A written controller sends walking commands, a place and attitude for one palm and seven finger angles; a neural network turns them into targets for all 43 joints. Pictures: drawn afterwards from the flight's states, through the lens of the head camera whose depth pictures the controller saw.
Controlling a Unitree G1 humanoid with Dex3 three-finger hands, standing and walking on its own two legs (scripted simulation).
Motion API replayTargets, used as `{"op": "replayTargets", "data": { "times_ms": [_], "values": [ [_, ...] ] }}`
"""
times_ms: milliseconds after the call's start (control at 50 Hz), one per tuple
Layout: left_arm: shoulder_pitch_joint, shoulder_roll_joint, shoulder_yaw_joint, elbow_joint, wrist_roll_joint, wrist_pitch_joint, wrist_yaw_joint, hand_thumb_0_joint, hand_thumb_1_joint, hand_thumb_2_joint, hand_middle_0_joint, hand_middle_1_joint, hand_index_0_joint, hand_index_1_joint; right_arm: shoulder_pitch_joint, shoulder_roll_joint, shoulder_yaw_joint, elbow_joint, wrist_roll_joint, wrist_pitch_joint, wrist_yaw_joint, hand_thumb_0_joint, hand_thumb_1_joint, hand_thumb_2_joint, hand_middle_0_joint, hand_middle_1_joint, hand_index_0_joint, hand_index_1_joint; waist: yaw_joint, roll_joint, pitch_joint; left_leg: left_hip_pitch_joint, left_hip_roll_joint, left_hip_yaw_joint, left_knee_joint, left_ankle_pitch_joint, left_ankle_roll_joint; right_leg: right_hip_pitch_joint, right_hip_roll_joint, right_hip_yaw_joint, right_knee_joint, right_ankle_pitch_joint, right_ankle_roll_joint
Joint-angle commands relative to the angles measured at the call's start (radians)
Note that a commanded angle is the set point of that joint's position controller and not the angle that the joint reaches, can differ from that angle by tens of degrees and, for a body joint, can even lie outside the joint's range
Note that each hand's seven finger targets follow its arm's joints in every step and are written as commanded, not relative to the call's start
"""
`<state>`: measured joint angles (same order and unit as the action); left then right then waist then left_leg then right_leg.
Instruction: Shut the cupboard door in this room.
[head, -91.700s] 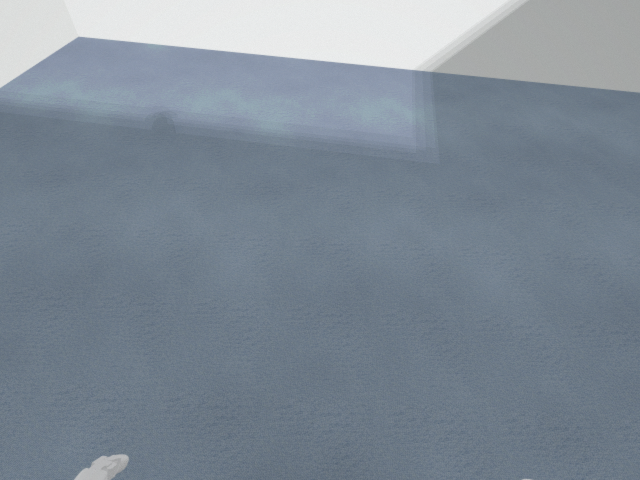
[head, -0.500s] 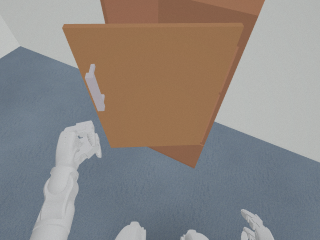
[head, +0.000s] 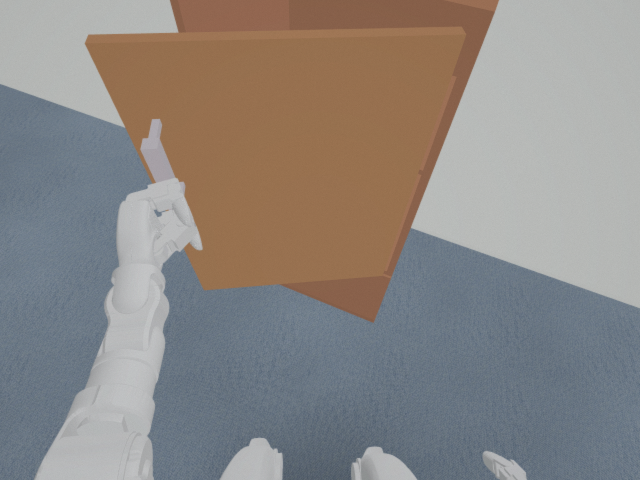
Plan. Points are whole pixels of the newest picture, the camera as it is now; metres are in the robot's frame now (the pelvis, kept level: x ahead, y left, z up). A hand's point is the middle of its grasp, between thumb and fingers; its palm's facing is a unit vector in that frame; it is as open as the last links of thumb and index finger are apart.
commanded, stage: bring the fist close to the handle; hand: left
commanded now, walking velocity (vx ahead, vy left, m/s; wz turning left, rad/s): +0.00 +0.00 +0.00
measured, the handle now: (168, 170) +0.51 +0.22 +0.06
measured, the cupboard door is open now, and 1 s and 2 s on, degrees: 29 24 15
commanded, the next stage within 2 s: push the door shut along its arc in 0.26 s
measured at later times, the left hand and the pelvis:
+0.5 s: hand (190, 230) +0.41 +0.17 +0.06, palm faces +0.09 -1.00 -0.03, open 3.1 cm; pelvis +0.00 -0.01 +0.00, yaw +1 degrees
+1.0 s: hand (199, 188) +0.48 +0.17 +0.06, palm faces -0.04 -1.00 -0.03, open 3.1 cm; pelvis +0.00 +0.00 -0.01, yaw +0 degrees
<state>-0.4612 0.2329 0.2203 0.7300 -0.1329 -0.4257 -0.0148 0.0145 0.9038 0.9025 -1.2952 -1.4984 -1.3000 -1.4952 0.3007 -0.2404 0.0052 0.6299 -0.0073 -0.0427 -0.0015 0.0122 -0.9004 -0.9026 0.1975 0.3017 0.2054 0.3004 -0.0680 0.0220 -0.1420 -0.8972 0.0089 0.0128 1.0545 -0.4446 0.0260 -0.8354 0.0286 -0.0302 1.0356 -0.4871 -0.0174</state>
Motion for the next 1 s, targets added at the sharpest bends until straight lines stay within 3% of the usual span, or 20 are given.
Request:
{"op": "replayTargets", "data": {
  "times_ms": [0, 40, 100, 200, 240, 280, 360, 420, 440, 460, 480, 540, 560, 580, 660, 720, 780, 820, 860, 980],
  "values": [
    [-0.203, 0.183, 0.058, -0.172, 0.0, -0.065, -0.022, 0.0, 0.9, 0.9, -1.3, -1.5, -1.3, -1.5, 0.043, -0.152, -0.058, -0.12, 0.009, -0.018, -0.004, 0.0, -0.9, -0.9, 0.2, 0.3, 0.2, 0.3, 0.035, 0.016, -0.37, 0.293, -0.001, -0.035, -0.141, 0.303, -0.012, 0.175, 0.004, 0.01, -0.132, 0.356, -0.009],
    [-0.233, 0.137, 0.019, -0.185, -0.014, -0.056, -0.038, 0.0, 0.9, 0.9, -1.3, -1.5, -1.3, -1.5, 0.046, -0.15, -0.06, -0.12, 0.014, -0.012, -0.003, 0.0, -0.9, -0.9, 0.2, 0.3, 0.2, 0.3, 0.016, 0.005, -0.338, 0.294, 0.0, -0.034, -0.149, 0.274, -0.009, 0.16, 0.007, 0.008, -0.15, 0.333, -0.005],
    [-0.306, 0.16, 0.036, -0.202, -0.033, -0.066, -0.042, 0.0, 0.9, 0.9, -1.3, -1.5, -1.3, -1.5, 0.045, -0.153, -0.061, -0.112, 0.017, -0.012, -0.013, 0.0, -0.9, -0.9, 0.2, 0.3, 0.2, 0.3, -0.003, -0.02, -0.305, 0.266, -0.002, -0.032, -0.147, 0.23, -0.001, 0.161, 0.003, 0.02, -0.168, 0.31, 0.0],
    [-0.328, 0.179, 0.052, -0.256, -0.031, -0.128, -0.032, 0.0, 0.9, 0.9, -1.3, -1.5, -1.3, -1.5, 0.04, -0.149, -0.065, -0.095, 0.011, -0.024, -0.019, 0.0, -0.9, -0.9, 0.2, 0.3, 0.2, 0.3, 0.001, 0.008, -0.364, 0.293, -0.004, -0.03, -0.129, 0.242, 0.0, 0.167, 0.0, 0.029, -0.152, 0.323, 0.001],
    [-0.345, 0.185, 0.041, -0.221, -0.015, -0.135, -0.035, 0.0, 0.9, 0.9, -1.3, -1.5, -1.3, -1.5, 0.036, -0.147, -0.062, -0.087, 0.01, -0.02, -0.02, 0.0, -0.9, -0.9, 0.2, 0.3, 0.2, 0.3, -0.009, 0.007, -0.335, 0.271, -0.004, -0.031, -0.132, 0.207, 0.002, 0.148, -0.001, 0.031, -0.152, 0.291, 0.002],
    [-0.329, 0.214, 0.062, -0.177, -0.008, -0.123, -0.042, 0.0, 0.9, 0.9, -1.3, -1.5, -1.3, -1.5, 0.038, -0.152, -0.061, -0.084, 0.012, -0.019, -0.021, 0.0, -0.9, -0.9, 0.2, 0.3, 0.2, 0.3, -0.002, 0.034, -0.312, 0.257, -0.006, -0.03, -0.135, 0.171, 0.001, 0.134, 0.001, 0.035, -0.161, 0.252, -0.001],
    [-0.322, 0.168, 0.02, -0.16, -0.019, -0.09, -0.065, 0.0, 0.9, 0.9, -1.3, -1.5, -1.3, -1.5, 0.031, -0.149, -0.059, -0.103, 0.018, -0.013, -0.019, 0.0, -0.9, -0.9, 0.2, 0.3, 0.2, 0.3, -0.001, 0.042, -0.331, 0.278, -0.007, -0.03, -0.144, 0.185, -0.001, 0.147, -0.001, 0.033, -0.168, 0.269, -0.002],
    [-0.447, 0.212, 0.042, -0.122, -0.03, -0.084, -0.084, 0.0, 0.9, 0.9, -1.3, -1.5, -1.3, -1.5, 0.04, -0.152, -0.056, -0.085, 0.02, -0.011, -0.028, 0.0, -0.9, -0.9, 0.2, 0.3, 0.2, 0.3, -0.029, 0.01, -0.325, 0.256, -0.005, -0.036, -0.128, 0.181, 0.003, 0.141, -0.003, 0.039, -0.166, 0.273, 0.004],
    [-0.457, 0.245, 0.071, -0.099, -0.03, -0.088, -0.088, 0.0, 0.9, 0.9, -1.3, -1.5, -1.3, -1.5, 0.043, -0.154, -0.056, -0.082, 0.019, -0.011, -0.031, 0.0, -0.9, -0.9, 0.2, 0.3, 0.2, 0.3, -0.022, -0.031, -0.328, 0.232, -0.005, -0.038, -0.124, 0.174, 0.004, 0.157, -0.004, 0.044, -0.163, 0.27, 0.005],
    [-0.487, 0.241, 0.063, -0.091, -0.031, -0.094, -0.096, 0.0, 0.9, 0.9, -1.3, -1.5, -1.3, -1.5, 0.038, -0.152, -0.054, -0.083, 0.021, -0.012, -0.033, 0.0, -0.9, -0.9, 0.2, 0.3, 0.2, 0.3, -0.031, -0.027, -0.314, 0.221, -0.007, -0.034, -0.121, 0.166, 0.006, 0.155, -0.006, 0.049, -0.167, 0.267, 0.007],
    [-0.51, 0.286, 0.097, -0.095, -0.031, -0.106, -0.099, 0.0, 0.9, 0.9, -1.3, -1.5, -1.3, -1.5, 0.046, -0.158, -0.054, -0.08, 0.019, -0.013, -0.036, 0.0, -0.9, -0.9, 0.2, 0.3, 0.2, 0.3, -0.022, -0.016, -0.34, 0.222, -0.007, -0.037, -0.114, 0.175, 0.007, 0.161, -0.005, 0.052, -0.156, 0.273, 0.004],
    [-0.565, 0.247, 0.051, -0.033, -0.016, -0.119, -0.125, 0.0, 0.9, 0.9, -1.3, -1.5, -1.3, -1.5, 0.049, -0.151, -0.05, -0.07, 0.018, -0.014, -0.032, 0.0, -0.9, -0.9, 0.2, 0.3, 0.2, 0.3, -0.036, 0.048, -0.346, 0.248, -0.007, -0.042, -0.102, 0.199, 0.001, 0.114, -0.006, 0.044, -0.136, 0.289, -0.001],
    [-0.56, 0.265, 0.068, 0.012, -0.013, -0.115, -0.131, 0.0, 0.9, 0.9, -1.3, -1.5, -1.3, -1.5, 0.059, -0.157, -0.053, -0.063, 0.018, -0.012, -0.031, 0.0, -0.9, -0.9, 0.2, 0.3, 0.2, 0.3, -0.037, 0.022, -0.345, 0.244, -0.004, -0.047, -0.097, 0.201, 0.001, 0.101, -0.004, 0.041, -0.134, 0.286, -0.001],
    [-0.583, 0.254, 0.047, 0.031, -0.009, -0.111, -0.145, 0.0, 0.9, 0.9, -1.3, -1.5, -1.3, -1.5, 0.069, -0.16, -0.053, -0.061, 0.017, -0.012, -0.029, 0.0, -0.9, -0.9, 0.2, 0.3, 0.2, 0.3, -0.047, 0.051, -0.342, 0.257, -0.003, -0.053, -0.093, 0.212, 0.001, 0.074, -0.001, 0.036, -0.127, 0.286, -0.003],
    [-0.628, 0.27, 0.053, 0.12, -0.013, -0.079, -0.179, 0.0, 0.9, 0.9, -1.3, -1.5, -1.3, -1.5, 0.087, -0.171, -0.054, -0.061, 0.022, 0.0, -0.025, 0.0, -0.9, -0.9, 0.2, 0.3, 0.2, 0.3, -0.054, 0.034, -0.346, 0.237, -0.001, -0.06, -0.09, 0.187, 0.002, 0.047, -0.001, 0.033, -0.127, 0.249, -0.004],
    [-0.683, 0.316, 0.095, 0.136, -0.022, -0.07, -0.19, 0.0, 0.9, 0.9, -1.3, -1.5, -1.3, -1.5, 0.108, -0.178, -0.055, -0.06, 0.021, 0.004, -0.024, 0.0, -0.9, -0.9, 0.2, 0.3, 0.2, 0.3, -0.056, 0.033, -0.393, 0.235, 0.0, -0.064, -0.072, 0.226, 0.004, 0.057, 0.001, 0.034, -0.112, 0.28, -0.004],
    [-0.753, 0.336, 0.097, 0.147, -0.013, -0.077, -0.201, 0.0, 0.9, 0.9, -1.3, -1.5, -1.3, -1.5, 0.132, -0.182, -0.057, -0.052, 0.017, 0.007, -0.025, 0.0, -0.9, -0.9, 0.2, 0.3, 0.2, 0.3, -0.08, 0.017, -0.41, 0.233, 0.004, -0.072, -0.058, 0.235, 0.009, 0.036, 0.006, 0.031, -0.101, 0.281, -0.002],
    [-0.749, 0.338, 0.091, 0.154, -0.006, -0.084, -0.213, 0.0, 0.9, 0.9, -1.3, -1.5, -1.3, -1.5, 0.139, -0.184, -0.059, -0.049, 0.018, 0.013, -0.021, 0.0, -0.9, -0.9, 0.2, 0.3, 0.2, 0.3, -0.076, 0.054, -0.433, 0.259, 0.006, -0.074, -0.055, 0.259, 0.004, 0.023, 0.006, 0.029, -0.094, 0.29, -0.004],
    [-0.795, 0.329, 0.07, 0.163, -0.003, -0.08, -0.225, 0.0, 0.9, 0.9, -1.3, -1.5, -1.3, -1.5, 0.149, -0.187, -0.06, -0.041, 0.017, 0.015, -0.018, 0.0, -0.9, -0.9, 0.2, 0.3, 0.2, 0.3, -0.096, 0.066, -0.432, 0.26, 0.008, -0.075, -0.047, 0.254, 0.007, -0.004, 0.007, 0.031, -0.096, 0.28, -0.003],
    [-0.861, 0.378, 0.09, 0.182, -0.005, -0.074, -0.257, 0.0, 0.9, 0.9, -1.3, -1.5, -1.3, -1.5, 0.185, -0.2, -0.06, -0.03, 0.016, 0.024, -0.017, 0.0, -0.9, -0.9, 0.2, 0.3, 0.2, 0.3, -0.108, 0.097, -0.454, 0.299, 0.014, -0.097, -0.043, 0.289, 0.004, -0.041, 0.017, 0.018, -0.084, 0.275, -0.011]
  ]
}}
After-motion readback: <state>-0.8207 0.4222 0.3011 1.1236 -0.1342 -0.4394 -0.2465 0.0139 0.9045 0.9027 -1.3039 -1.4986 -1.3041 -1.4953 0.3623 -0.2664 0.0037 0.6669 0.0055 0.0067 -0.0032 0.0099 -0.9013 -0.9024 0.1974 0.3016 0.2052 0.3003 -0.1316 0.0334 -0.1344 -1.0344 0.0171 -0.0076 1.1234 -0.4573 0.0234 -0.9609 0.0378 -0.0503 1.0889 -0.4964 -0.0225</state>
